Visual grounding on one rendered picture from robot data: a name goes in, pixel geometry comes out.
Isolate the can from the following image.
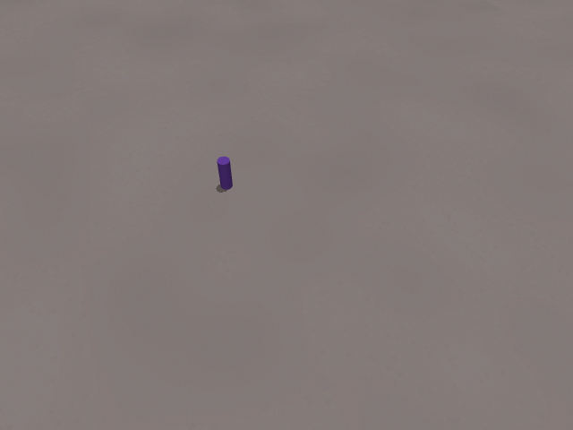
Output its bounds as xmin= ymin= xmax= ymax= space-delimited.
xmin=217 ymin=157 xmax=233 ymax=190

